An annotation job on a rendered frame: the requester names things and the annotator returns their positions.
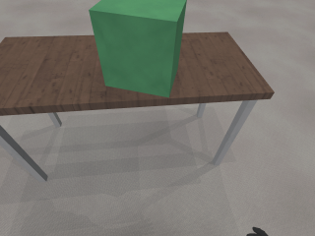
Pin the carton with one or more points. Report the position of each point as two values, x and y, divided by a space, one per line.
138 43

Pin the table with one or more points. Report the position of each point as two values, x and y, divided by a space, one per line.
62 73

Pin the right robot hand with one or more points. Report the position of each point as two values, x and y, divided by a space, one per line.
258 232

